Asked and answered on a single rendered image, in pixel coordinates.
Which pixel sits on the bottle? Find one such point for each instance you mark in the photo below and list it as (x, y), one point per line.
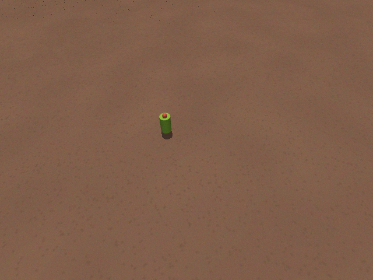
(165, 123)

